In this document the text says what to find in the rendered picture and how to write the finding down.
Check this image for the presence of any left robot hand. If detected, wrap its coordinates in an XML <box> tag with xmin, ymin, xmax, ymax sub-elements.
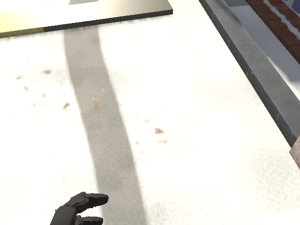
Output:
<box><xmin>50</xmin><ymin>191</ymin><xmax>109</xmax><ymax>225</ymax></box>

